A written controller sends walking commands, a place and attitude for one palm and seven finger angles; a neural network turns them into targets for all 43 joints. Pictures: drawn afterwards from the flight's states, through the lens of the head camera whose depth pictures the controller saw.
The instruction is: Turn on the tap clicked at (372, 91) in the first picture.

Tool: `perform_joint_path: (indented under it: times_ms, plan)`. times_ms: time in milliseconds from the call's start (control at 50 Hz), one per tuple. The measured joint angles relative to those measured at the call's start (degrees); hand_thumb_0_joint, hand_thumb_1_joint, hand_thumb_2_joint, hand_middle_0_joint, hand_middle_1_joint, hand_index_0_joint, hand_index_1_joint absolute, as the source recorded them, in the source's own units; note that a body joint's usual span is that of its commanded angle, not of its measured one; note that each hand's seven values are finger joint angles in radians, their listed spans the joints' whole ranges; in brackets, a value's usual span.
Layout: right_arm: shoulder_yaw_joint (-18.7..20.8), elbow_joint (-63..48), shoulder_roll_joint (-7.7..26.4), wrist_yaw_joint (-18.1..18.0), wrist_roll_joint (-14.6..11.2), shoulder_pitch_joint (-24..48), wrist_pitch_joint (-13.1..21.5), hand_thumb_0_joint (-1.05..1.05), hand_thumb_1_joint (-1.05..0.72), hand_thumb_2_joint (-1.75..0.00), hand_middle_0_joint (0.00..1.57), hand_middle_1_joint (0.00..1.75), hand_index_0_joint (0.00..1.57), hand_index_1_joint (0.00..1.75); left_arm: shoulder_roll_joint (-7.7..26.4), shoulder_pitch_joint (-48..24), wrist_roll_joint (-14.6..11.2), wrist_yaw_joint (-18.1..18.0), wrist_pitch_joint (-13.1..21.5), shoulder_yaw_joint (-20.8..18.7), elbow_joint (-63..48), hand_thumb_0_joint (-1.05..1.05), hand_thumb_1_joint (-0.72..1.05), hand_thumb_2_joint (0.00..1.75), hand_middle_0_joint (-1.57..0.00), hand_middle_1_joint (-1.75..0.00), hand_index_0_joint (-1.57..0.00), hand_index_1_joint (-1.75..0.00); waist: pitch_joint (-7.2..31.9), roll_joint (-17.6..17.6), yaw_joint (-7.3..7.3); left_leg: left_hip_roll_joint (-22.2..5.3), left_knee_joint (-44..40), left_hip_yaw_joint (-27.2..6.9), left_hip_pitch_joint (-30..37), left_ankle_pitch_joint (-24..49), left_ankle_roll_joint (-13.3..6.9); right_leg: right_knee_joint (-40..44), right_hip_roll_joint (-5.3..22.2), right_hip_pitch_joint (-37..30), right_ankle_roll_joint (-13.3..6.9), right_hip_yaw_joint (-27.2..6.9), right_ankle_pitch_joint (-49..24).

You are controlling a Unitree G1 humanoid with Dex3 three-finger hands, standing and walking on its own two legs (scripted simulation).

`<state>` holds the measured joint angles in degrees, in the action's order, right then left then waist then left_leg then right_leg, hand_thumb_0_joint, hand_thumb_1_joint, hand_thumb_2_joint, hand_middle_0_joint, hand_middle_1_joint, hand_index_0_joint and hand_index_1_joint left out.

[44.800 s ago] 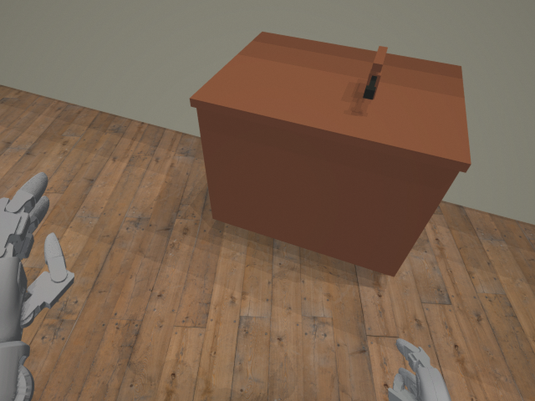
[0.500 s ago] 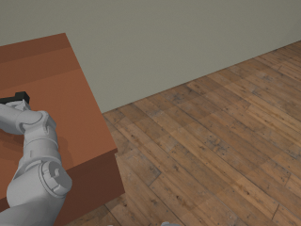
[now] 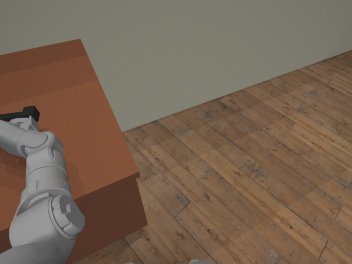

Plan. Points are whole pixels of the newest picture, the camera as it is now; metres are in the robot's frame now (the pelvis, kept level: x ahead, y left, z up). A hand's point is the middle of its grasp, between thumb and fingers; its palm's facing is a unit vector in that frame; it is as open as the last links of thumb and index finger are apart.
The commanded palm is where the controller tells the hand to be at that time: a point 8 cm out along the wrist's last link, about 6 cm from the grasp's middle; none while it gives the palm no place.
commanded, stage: draw the hand back beside the body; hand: left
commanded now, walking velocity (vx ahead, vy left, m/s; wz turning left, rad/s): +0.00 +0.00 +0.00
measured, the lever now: (31, 114) +0.48 +0.32 +0.05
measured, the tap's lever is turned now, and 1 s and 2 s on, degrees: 76 77 77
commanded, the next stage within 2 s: step back with the hand held close in 1.40 s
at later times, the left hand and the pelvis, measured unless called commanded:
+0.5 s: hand (5, 141) +0.34 +0.28 +0.14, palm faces +0.36 -0.89 -0.28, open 7.7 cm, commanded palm +0.29 +0.32 +0.17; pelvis +0.01 +0.03 +0.04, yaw +0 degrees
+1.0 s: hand out of the picture +0.26 +0.28 +0.19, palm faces +0.37 -0.86 -0.34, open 7.5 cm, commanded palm +0.21 +0.32 +0.20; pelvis +0.03 +0.04 +0.05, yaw -1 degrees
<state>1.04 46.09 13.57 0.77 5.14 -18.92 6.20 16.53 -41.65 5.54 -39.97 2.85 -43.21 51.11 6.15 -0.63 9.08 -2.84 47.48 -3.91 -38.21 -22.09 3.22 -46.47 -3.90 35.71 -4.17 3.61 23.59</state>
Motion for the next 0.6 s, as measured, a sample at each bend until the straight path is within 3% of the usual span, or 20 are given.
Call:
perform_joint_path:
  times_ms: [100, 140, 200, 260, 340, 420, 500, 600]
  plan:
    - [-0.42, -2.04, 0.28, -2.00, -1.83, -0.22, -1.12, 0.01, -0.90, -0.90, 0.20, 0.30, 0.20, 0.30, -0.40, 6.14, -4.64, 9.97, -3.79, 2.07, -5.65, 0.02, 0.90, 0.90, -0.16, -0.16, -0.06, -0.12, -0.65, -0.47, -0.97, -0.36, -3.59, 1.07, 4.83, 1.10, -0.40, 3.65, -0.30, -4.49, 0.28, -1.10, -1.53]
    - [-0.47, -2.92, 0.52, -2.59, -2.44, 0.09, -1.39, 0.01, -0.90, -0.90, 0.20, 0.30, 0.20, 0.30, -0.69, 9.98, -4.61, 13.21, -3.44, 4.96, -10.25, 0.02, 0.90, 0.90, -0.16, -0.16, -0.08, -0.13, -1.01, -0.75, -1.48, -0.41, -4.81, 1.56, 6.64, 1.47, -0.50, 4.82, -0.32, -6.14, 0.39, -1.59, -2.03]
    - [-0.05, -3.53, 0.88, -2.35, -4.28, 0.81, -1.73, 0.01, -0.90, -0.90, 0.20, 0.30, 0.20, 0.30, 1.78, 15.71, -5.68, 18.29, -2.97, 10.29, -10.83, 0.02, 0.90, 0.90, -0.16, -0.17, -0.11, -0.15, -1.60, -1.32, -2.10, 0.14, -7.85, 2.34, 10.50, 2.48, -0.32, 6.86, 0.29, -9.43, 0.79, -2.36, -2.66]
    - [0.33, -4.45, 1.52, -2.47, -5.81, 0.88, -1.93, 0.01, -0.90, -0.90, 0.20, 0.30, 0.20, 0.30, 3.99, 20.45, -7.03, 22.63, -1.41, 15.62, -15.77, 0.02, 0.90, 0.90, -0.16, -0.18, -0.13, -0.16, -2.68, -2.18, -3.81, 0.88, -11.22, 2.69, 14.65, 3.84, -0.92, 9.54, 1.04, -13.33, 1.26, -2.70, -3.53]
    - [0.55, -4.68, 2.34, -2.93, -7.20, 1.47, -3.06, 0.01, -0.90, -0.90, 0.20, 0.30, 0.20, 0.30, 6.62, 23.02, -8.69, 26.99, 1.58, 23.52, -20.27, 0.02, 0.90, 0.90, -0.16, -0.19, -0.15, -0.18, -3.53, -3.15, -7.05, 1.82, -15.01, 2.49, 19.25, 5.45, -1.73, 13.07, 1.97, -18.07, 1.81, -2.51, -4.74]
    - [0.20, -5.34, 2.80, -3.36, -8.16, 3.92, -5.20, 0.01, -0.90, -0.90, 0.20, 0.30, 0.20, 0.30, 5.84, 26.88, -10.23, 31.11, 2.42, 28.70, -24.45, 0.01, 0.90, 0.90, -0.17, -0.20, -0.16, -0.20, -4.37, -3.73, -8.91, 2.40, -17.92, 2.45, 22.92, 6.63, -2.36, 16.18, 2.56, -21.92, 2.32, -2.49, -5.91]
    - [-0.32, -6.60, 2.27, -3.96, -7.87, 7.12, -5.70, 0.01, -0.90, -0.90, 0.20, 0.30, 0.20, 0.30, 2.74, 32.62, -10.38, 33.39, 2.06, 30.19, -30.04, 0.01, 0.90, 0.90, -0.17, -0.21, -0.17, -0.21, -5.67, -3.53, -9.38, 2.73, -20.53, 2.80, 26.06, 7.62, -2.68, 18.83, 2.91, -25.00, 2.73, -2.85, -6.99]
    - [-0.98, -8.49, 0.88, -4.59, -6.92, 9.67, -4.46, 0.01, -0.90, -0.90, 0.20, 0.30, 0.20, 0.30, 0.80, 39.06, -9.96, 33.72, 1.64, 29.57, -38.70, 0.01, 0.89, 0.90, -0.19, -0.23, -0.18, -0.23, -7.27, -2.85, -10.01, 2.86, -23.03, 3.25, 29.38, 8.34, -2.97, 21.66, 3.07, -28.34, 3.05, -3.32, -8.03]
